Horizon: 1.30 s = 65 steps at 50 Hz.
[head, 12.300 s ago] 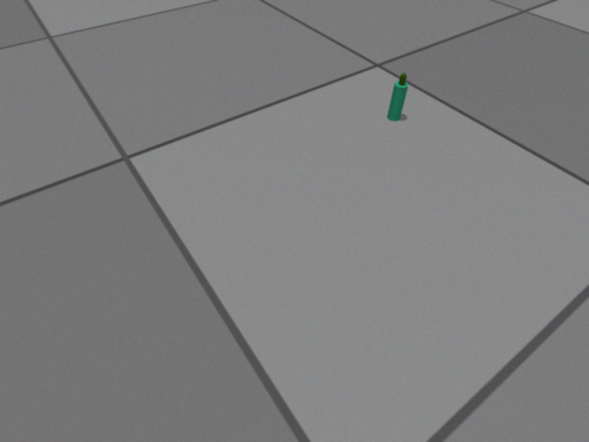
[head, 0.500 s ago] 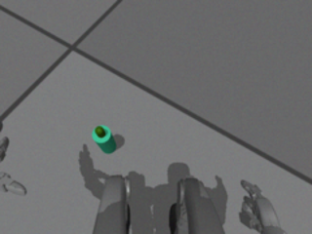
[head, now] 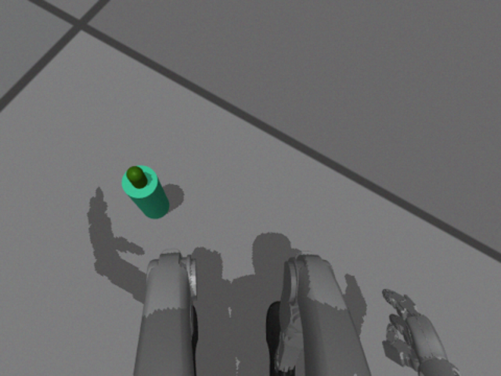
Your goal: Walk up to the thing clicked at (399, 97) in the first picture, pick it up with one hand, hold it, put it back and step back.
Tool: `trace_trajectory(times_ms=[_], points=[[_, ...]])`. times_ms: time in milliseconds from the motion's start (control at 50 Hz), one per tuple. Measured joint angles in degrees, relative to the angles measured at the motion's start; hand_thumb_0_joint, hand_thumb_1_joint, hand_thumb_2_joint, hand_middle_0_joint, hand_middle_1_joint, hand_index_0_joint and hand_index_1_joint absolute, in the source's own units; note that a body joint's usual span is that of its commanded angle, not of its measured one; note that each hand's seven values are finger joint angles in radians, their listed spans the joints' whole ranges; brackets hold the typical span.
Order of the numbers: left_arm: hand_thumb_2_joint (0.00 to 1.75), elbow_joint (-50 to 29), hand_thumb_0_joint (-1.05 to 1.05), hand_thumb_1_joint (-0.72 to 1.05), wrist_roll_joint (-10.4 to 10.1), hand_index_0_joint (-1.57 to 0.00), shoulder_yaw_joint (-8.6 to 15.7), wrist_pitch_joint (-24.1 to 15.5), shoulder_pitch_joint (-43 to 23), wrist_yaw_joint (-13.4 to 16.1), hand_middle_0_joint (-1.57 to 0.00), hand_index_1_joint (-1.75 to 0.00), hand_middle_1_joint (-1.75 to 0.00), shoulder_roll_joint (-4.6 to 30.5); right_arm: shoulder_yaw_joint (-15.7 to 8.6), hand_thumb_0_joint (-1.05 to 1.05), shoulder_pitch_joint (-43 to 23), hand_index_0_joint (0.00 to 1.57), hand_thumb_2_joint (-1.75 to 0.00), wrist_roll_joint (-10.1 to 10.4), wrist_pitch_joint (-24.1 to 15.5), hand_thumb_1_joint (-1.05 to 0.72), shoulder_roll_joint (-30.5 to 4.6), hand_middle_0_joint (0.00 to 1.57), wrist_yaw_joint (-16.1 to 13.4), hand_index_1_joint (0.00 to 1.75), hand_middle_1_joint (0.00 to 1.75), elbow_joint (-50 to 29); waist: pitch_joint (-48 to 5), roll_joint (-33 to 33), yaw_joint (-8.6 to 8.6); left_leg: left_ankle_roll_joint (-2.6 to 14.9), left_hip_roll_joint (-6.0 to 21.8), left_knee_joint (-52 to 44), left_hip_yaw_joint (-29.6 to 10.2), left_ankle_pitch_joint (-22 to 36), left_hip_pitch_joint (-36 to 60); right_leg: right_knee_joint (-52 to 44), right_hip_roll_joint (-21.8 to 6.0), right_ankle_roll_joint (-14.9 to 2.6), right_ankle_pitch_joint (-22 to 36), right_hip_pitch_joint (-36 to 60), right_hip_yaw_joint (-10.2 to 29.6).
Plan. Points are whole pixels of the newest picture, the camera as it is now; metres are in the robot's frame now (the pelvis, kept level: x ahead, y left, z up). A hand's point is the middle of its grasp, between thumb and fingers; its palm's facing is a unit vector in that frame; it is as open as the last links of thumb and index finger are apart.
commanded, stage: go down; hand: left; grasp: from the side
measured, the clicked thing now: (146, 191) +0.46 +0.24 -0.34
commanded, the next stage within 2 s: approach in 0.94 s
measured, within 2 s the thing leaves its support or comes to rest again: neither
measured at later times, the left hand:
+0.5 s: hand out of the picture +0.36 +0.42 -0.05, palm faces +0.20 -0.97 -0.10, open 17.7 cm
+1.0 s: hand out of the picture +0.37 +0.42 -0.05, palm faces +0.20 -0.97 -0.09, open 17.7 cm
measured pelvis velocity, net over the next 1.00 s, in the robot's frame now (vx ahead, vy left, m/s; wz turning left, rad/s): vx -0.01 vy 0.00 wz -0.02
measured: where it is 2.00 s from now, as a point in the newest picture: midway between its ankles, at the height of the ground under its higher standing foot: (232, 360)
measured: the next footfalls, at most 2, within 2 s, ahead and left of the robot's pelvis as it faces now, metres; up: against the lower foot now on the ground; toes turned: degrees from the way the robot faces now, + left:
none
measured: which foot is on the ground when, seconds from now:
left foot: down 0.00-1.00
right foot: down 0.00-1.00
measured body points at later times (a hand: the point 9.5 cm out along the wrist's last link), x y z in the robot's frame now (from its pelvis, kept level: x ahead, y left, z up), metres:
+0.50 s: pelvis -0.01 +0.00 -0.04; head +0.20 +0.06 +0.35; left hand +0.34 +0.47 -0.04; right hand +0.16 -0.27 -0.15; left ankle +0.07 +0.12 -0.44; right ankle +0.07 -0.12 -0.44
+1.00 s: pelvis -0.01 +0.00 -0.07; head +0.20 +0.07 +0.33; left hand +0.35 +0.48 -0.05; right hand +0.14 -0.28 -0.17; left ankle +0.07 +0.12 -0.44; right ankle +0.07 -0.12 -0.44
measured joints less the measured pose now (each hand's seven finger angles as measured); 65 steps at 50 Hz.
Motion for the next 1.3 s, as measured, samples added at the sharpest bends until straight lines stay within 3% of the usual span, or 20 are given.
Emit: trace_trajectory(times_ms=[300,1100,1200,1300], points=[[0.04,1.46,-0.02,-0.6,-0.88,-0.05,1.73,-0.68,-4.4,-3.2,-0.06,-0.05,-0.03,3.21,0.98,0.01,-0.49,0.21,-0.91,-0.58,-0.21,-0.92,-0.68,0.2,0.05,0.3,0.3,0.47,1.3,-0.43,0.15,0.16,-0.35,5.91,-0.76,-0.55,-5.74,5.63,-0.23,0.14,-0.74,-5.2,-0.37],[0.06,5.59,-0.02,-0.6,-1.72,-0.04,5.88,-0.25,-9.6,-6.26,-0.06,-0.06,-0.04,10.4,2.82,0.01,0.14,0.21,-0.91,-0.9,0.36,-0.92,-1.74,0.2,0.49,0.3,0.3,0.12,3.03,-0.88,-1.13,0.3,-0.45,12.76,-1.62,-0.81,-11.87,12.22,-0.09,0.22,-1.01,-11.04,-0.68],[0.04,8.81,-0.02,-0.6,-3.35,-0.04,5.79,-2.82,-10.88,-7.24,-0.07,-0.07,-0.04,11.63,3.59,0.01,-0.37,0.21,-0.91,-1.25,-0.08,-0.92,-2.17,0.2,0.84,0.3,0.3,0.05,3.78,-1.36,-1.48,0.42,-0.42,14.23,-1.81,-0.77,-13.21,13.49,-0.01,0.34,-0.88,-12.24,-0.75],[0.02,12.41,-0.02,-0.61,-6.24,-0.05,5.27,-8.43,-13.0,-7.69,-0.08,-0.07,-0.04,10.78,4.89,0.01,-1.69,0.21,-0.91,-2.24,-0.84,-0.91,-2.85,0.2,1.51,0.3,0.3,0.13,5.8,-2.41,-2.21,0.56,-0.25,17.7,-2.51,-0.96,-15.42,16.45,0.29,0.54,-0.8,-14.18,-1.13]])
